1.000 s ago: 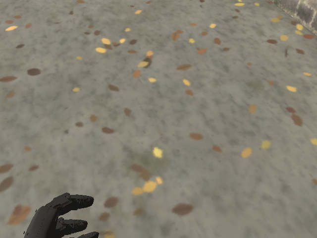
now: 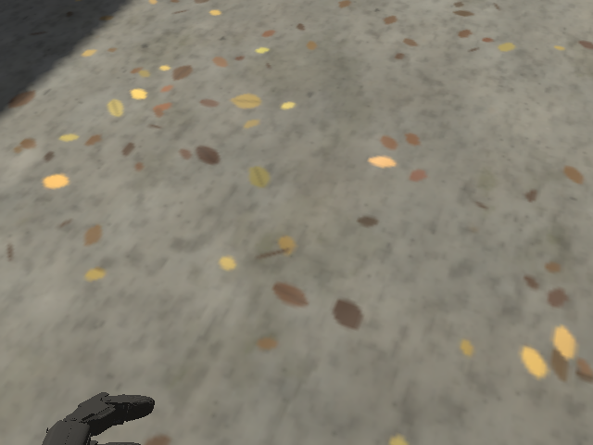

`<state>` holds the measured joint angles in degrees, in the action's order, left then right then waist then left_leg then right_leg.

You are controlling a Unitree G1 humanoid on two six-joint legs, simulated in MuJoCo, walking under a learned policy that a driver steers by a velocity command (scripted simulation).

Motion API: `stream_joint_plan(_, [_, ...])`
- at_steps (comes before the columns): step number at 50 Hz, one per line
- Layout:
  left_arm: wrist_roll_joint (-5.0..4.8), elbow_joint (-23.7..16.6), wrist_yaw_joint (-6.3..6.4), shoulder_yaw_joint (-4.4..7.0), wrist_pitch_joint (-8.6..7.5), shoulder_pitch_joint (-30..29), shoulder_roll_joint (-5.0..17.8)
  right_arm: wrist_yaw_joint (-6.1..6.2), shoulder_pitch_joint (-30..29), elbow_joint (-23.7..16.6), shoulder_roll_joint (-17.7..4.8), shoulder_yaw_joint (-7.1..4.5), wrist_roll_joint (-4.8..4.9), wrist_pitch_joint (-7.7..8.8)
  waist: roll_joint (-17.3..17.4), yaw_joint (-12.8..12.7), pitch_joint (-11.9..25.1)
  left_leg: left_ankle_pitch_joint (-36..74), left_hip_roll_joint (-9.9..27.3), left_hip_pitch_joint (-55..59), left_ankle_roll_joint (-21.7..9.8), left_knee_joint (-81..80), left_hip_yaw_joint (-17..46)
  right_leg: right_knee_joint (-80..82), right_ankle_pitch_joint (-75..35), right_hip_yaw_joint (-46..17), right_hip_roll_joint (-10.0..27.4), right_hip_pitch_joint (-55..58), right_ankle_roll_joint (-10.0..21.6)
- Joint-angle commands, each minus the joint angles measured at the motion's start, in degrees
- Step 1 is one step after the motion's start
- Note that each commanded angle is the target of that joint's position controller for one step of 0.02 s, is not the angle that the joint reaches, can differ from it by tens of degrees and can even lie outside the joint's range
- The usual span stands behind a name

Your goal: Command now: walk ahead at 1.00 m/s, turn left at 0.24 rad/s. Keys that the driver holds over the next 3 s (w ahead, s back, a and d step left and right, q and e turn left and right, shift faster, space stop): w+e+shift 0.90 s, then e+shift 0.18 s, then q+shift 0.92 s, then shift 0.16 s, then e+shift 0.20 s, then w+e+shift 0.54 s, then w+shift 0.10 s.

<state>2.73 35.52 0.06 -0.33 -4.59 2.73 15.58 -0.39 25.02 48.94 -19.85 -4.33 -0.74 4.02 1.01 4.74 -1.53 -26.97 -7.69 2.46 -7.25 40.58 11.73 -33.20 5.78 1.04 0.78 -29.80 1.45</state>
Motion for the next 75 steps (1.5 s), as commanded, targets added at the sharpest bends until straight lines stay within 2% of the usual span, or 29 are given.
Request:
stream_joint_plan(1, [0.25,4.0,-0.06,6.28,0.37,23.7,14.8,0.22,0.9,-6.4,-1.1,1.73,-0.11,1.59,-15.4,-10.0,17.4,3.3,1.3,-43.7,0.4,41.9,-2.7,19.1,39.3,-54.9,21.4,49.0,12.2])
stream_joint_plan(3, [-0.63,5.2,-0.94,5.33,0.13,18.5,8.8,-0.57,-10.3,-8.5,-3.3,1.59,-1.21,1.53,-1.8,-8.8,5.4,11.2,6.5,-44.2,0.9,36.8,-4.2,18.5,25.5,-35.8,15.8,34.8,12.1])
stream_joint_plan(8, [-2.34,10.4,-0.71,4.38,-0.86,23.4,6.3,-2.17,-17.1,-13.8,0.3,3.67,-3.86,0.22,-4.9,-4.4,-1.6,8.9,12.0,-44.4,5.6,22.5,-8.0,24.1,11.8,-25.5,8.7,22.0,13.2])
stream_joint_plan(12, [-2.65,9.6,-0.68,5.84,-1.17,21.1,9.3,-3.44,-27.6,-17.9,1.1,5.58,-1.92,0.9,-4.5,-5.3,-4.3,24.3,10.3,-30.3,8.5,-1.2,-12.0,29.3,1.3,-17.5,3.9,9.5,11.7])
stream_joint_plan(17, [-3.39,11.0,-0.99,6.59,-0.95,25.2,11.5,-1.42,-26.7,-17.2,-2.7,4.0,-1.47,1.04,-4.1,-5.6,0.9,25.1,7.0,-18.5,6.7,-9.8,-12.3,18.8,-23.7,-17.6,5.9,20.4,8.3])
stream_joint_plan(19, [-3.29,10.9,-1.13,7.09,-0.68,24.0,13.3,0.36,-11.8,-13.1,-5.7,2.1,-2.04,1.56,-2.5,1.8,10.3,18.8,7.7,0.8,5.0,-10.2,-11.8,-4.2,-28.7,-15.2,2.1,16.0,6.1])
stream_joint_plan(20, [-3.37,9.2,-1.15,6.09,-1.14,22.6,9.4,1.72,-0.5,-12.2,-9.8,0.47,-3.16,1.7,2.0,6.5,17.9,1.2,20.1,13.4,3.3,-11.8,0.4,-22.0,-13.5,-12.3,-1.0,7.1,5.5])
stream_joint_plan(21, [-5.23,6.8,-0.75,4.25,-0.92,27.2,1.4,1.91,0.8,-12.0,-13.5,-0.47,-4.86,1.18,15.0,2.3,24.6,-18.5,35.7,23.4,-0.9,-20.9,28.5,-39.6,22.7,-7.6,-5.9,-8.6,4.7])
stream_joint_plan(22, [-4.0,6.5,-0.43,4.35,-0.01,24.7,5.1,1.83,-2.9,-12.1,-10.8,-0.62,-3.27,0.53,13.2,1.0,20.3,-23.3,34.6,17.8,-2.5,-25.7,35.7,-45.5,17.8,-6.6,-2.2,-15.1,5.6])
stream_joint_plan(24, [-2.25,6.5,-1.26,4.66,1.14,16.4,6.0,1.25,-8.2,-11.3,-2.7,0.99,-2.46,0.9,2.9,-0.1,6.0,-4.3,29.0,4.0,-1.1,-25.7,15.7,-42.4,10.7,-5.4,2.4,-16.0,4.9])
stream_joint_plan(29, [-0.82,2.3,-3.72,3.71,4.68,8.3,2.0,0.38,-5.3,-5.9,0.7,1.58,-0.31,2.99,4.5,-4.2,-1.2,21.8,24.8,-4.9,1.6,-30.2,-6.2,-39.0,8.1,-4.0,6.5,-17.7,3.2])
stream_joint_plan(36, [-1.17,-3.3,-6.24,2.02,4.38,-4.2,3.2,0.89,-5.4,-3.2,-4.2,0.63,-0.53,3.75,0.8,-6.0,-6.0,53.1,19.0,-8.0,5.3,-33.5,-27.6,-12.1,-8.6,8.1,1.0,-3.4,7.0])
stream_joint_plan(38, [-1.34,-2.0,-5.62,2.61,4.14,-0.4,5.2,1.5,-2.9,-3.3,-8.0,-0.23,-0.54,2.6,3.3,-8.5,-1.7,78.8,20.3,-1.4,6.0,-23.9,-28.1,-10.5,-4.3,11.0,-3.7,3.2,8.8])
stream_joint_plan(40, [-1.36,2.4,-4.4,4.54,3.91,16.3,9.2,2.04,-5.9,-4.7,-11.5,-1.27,-1.09,0.48,5.3,-17.5,7.2,88.4,23.0,-3.0,5.1,-1.1,-26.6,-10.3,2.5,8.9,-6.7,20.9,11.6])
stream_joint_plan(41, [-1.27,6.5,-3.1,6.32,3.83,27.8,11.9,1.8,-7.3,-5.7,-11.2,-1.27,-1.54,-0.21,2.9,-21.7,12.2,77.1,22.0,-11.9,5.2,17.2,-25.7,-6.7,5.5,5.0,-7.6,36.6,13.2])
stream_joint_plan(42, [-3.01,6.9,-1.55,8.33,4.8,24.7,15.8,0.79,-7.9,-6.1,-5.7,-0.37,-1.73,-0.14,-9.5,-17.8,8.9,17.3,10.3,-27.9,7.0,40.7,-25.1,-2.3,9.6,-6.3,-2.0,44.0,14.6])
stream_joint_plan(43, [-0.58,3.2,-1.64,9.24,5.62,19.5,23.5,0.35,-2.5,-13.7,-2.7,1.16,-0.87,1.02,-18.1,-9.5,18.2,-3.0,4.9,-50.5,10.1,59.3,-15.8,6.3,8.0,-40.4,13.1,59.8,27.3])
stream_joint_plan(44, [-1.03,1.8,-0.77,9.26,6.01,21.8,21.1,0.43,-9.8,-15.1,-5.7,1.39,-1.3,2.61,-4.8,-13.9,20.1,2.9,7.5,-55.1,9.3,57.1,-7.1,15.8,18.1,-48.2,14.4,57.9,26.9])
stream_joint_plan(46, [-1.65,4.7,0.08,7.75,4.54,18.4,15.5,0.65,-12.5,-15.1,-4.7,2.06,-1.42,3.21,3.6,-7.1,2.8,6.1,12.7,-50.5,9.1,42.3,-6.9,19.3,7.0,-39.4,11.3,36.0,21.7])
stream_joint_plan(48, [-2.17,4.3,0.52,6.51,2.73,14.4,12.9,0.94,-9.6,-13.7,-4.2,2.37,-2.96,0.6,5.2,-2.1,-2.0,3.8,14.4,-40.6,11.0,35.9,-7.5,17.3,-20.8,-28.8,7.3,20.4,20.1])
stream_joint_plan(55, [-2.94,6.0,-0.55,6.75,2.82,14.9,11.5,0.68,-17.7,-16.7,1.0,4.26,-0.8,-1.41,-2.1,-4.6,4.1,28.1,7.1,-22.3,9.8,0.7,-14.6,9.9,-38.6,-13.0,-6.1,10.6,9.2])
stream_joint_plan(58, [-2.85,7.7,0.1,5.84,2.42,19.8,8.7,0.77,-17.4,-15.1,0.2,3.92,-1.04,-0.42,-3.7,-7.7,5.0,36.6,6.1,-19.7,7.4,-8.4,-13.9,7.5,-33.4,-15.7,-2.8,19.7,6.1])
stream_joint_plan(60, [-2.08,7.9,0.85,5.99,2.09,17.5,9.9,1.02,-7.4,-10.8,-2.0,2.88,-1.52,0.8,-4.8,-2.3,6.0,38.3,6.4,-14.4,4.9,-13.6,-12.7,-2.6,-37.0,-14.9,-0.8,25.5,4.2])
stream_joint_plan(61, [-2.16,7.5,0.83,5.88,1.87,16.6,9.6,1.06,-1.4,-8.3,-3.8,2.33,-1.53,1.81,-2.3,0.7,7.6,49.2,8.8,-9.1,4.0,-16.6,-11.5,-13.7,-30.0,-11.9,-3.8,25.6,3.0])
stream_joint_plan(62, [-2.87,7.3,1.0,5.23,2.03,25.1,5.4,0.8,-0.1,-8.5,-7.1,1.82,-1.76,2.18,10.1,-3.2,14.4,87.2,23.3,3.2,-3.4,-7.5,3.1,-34.4,10.4,-7.4,-10.5,16.8,0.5])
stream_joint_plan(63, [-3.22,9.2,1.07,4.65,2.49,35.4,4.4,0.24,-0.4,-7.8,-7.9,1.05,-0.34,1.06,17.6,-6.8,23.2,90.8,32.0,11.2,-12.9,-12.0,24.2,-44.5,30.2,-7.7,-15.1,7.1,-0.9])
stream_joint_plan(64, [-0.65,10.3,1.17,4.48,3.37,32.1,7.6,-0.06,-6.7,-10.3,-5.3,0.86,1.44,-0.18,7.5,-7.7,20.0,71.8,28.7,5.6,-12.3,-16.1,25.2,-46.7,23.8,-7.9,-9.4,4.4,-1.0])
stream_joint_plan(66, [0.57,6.2,0.65,4.42,4.18,16.8,8.9,0.03,-11.3,-11.0,-2.6,1.23,1.22,-1.85,-0.7,-5.5,9.7,51.3,21.9,-6.0,-8.7,-20.0,16.4,-43.1,19.9,-5.9,-6.0,1.1,-1.6])
stream_joint_plan(75, [-0.91,2.5,1.45,2.78,7.97,8.8,6.1,-0.42,-8.9,-9.7,-5.9,-2.05,0.03,-5.79,6.1,-5.1,5.2,4.6,11.8,-18.9,-0.9,-29.5,17.6,-19.9,17.9,-5.8,-5.3,5.0,-2.8])
